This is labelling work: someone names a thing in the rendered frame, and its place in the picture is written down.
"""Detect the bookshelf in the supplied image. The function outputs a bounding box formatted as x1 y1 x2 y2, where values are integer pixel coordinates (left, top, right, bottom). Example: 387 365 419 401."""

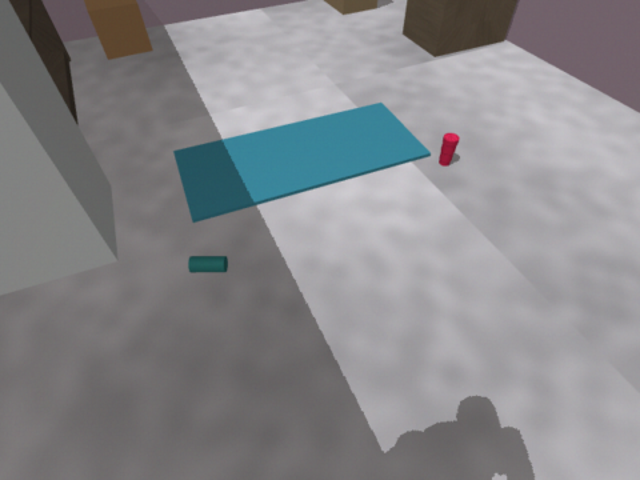
9 0 78 125

